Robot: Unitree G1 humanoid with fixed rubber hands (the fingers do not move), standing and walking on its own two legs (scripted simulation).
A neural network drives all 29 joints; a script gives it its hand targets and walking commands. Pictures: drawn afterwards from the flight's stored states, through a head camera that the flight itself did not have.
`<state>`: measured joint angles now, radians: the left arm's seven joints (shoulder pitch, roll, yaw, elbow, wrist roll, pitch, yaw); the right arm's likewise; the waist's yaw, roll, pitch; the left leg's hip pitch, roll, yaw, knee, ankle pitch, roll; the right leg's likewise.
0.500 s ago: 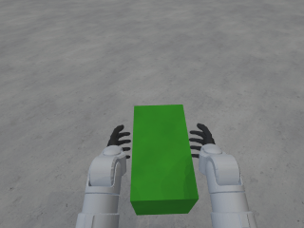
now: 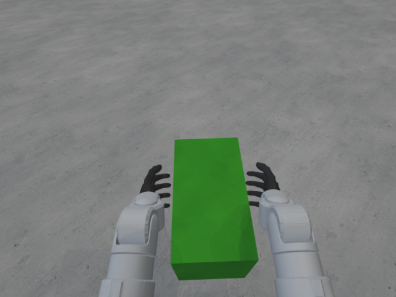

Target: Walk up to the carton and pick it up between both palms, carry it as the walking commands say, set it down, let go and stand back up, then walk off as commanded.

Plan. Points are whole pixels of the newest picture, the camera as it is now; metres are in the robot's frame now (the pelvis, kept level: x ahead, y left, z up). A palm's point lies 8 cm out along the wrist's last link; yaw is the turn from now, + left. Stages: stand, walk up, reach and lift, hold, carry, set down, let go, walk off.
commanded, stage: carry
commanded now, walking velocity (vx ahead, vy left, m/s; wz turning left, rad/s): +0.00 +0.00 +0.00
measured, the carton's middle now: (208, 207) +0.34 +0.00 -0.01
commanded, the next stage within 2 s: none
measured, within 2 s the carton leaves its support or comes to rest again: neither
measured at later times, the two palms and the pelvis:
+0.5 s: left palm (143, 198) +0.29 +0.13 +0.09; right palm (268, 196) +0.30 -0.11 +0.09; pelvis +0.00 +0.01 +0.00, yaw +1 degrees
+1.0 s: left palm (107, 217) +0.26 +0.19 +0.08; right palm (236, 212) +0.27 -0.05 +0.09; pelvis -0.03 +0.06 -0.01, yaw +1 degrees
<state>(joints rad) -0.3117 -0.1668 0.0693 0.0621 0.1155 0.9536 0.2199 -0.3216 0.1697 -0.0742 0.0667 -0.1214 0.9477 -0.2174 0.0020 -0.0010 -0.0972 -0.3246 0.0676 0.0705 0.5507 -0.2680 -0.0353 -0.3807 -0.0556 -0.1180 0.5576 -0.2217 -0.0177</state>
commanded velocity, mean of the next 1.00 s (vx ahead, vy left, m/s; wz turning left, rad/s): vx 0.00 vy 0.13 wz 0.00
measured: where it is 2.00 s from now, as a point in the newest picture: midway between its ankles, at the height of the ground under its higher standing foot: outside the picture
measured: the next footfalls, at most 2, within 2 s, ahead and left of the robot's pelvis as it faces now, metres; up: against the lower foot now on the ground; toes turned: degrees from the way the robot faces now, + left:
right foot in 1.14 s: -0.02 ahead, -0.05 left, +0.00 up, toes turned -8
left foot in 1.48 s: +0.00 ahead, +0.28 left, +0.00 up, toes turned +7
